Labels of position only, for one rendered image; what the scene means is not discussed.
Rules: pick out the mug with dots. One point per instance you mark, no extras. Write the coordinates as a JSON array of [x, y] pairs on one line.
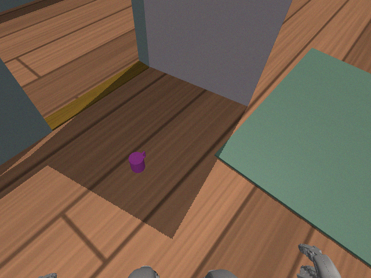
[[136, 161]]

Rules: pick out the right robot hand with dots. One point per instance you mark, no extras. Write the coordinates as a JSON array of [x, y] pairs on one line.
[[324, 267]]

